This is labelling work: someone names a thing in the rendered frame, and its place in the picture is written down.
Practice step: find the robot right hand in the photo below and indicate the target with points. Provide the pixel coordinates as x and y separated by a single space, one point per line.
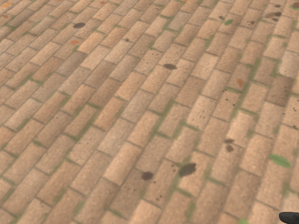
289 217

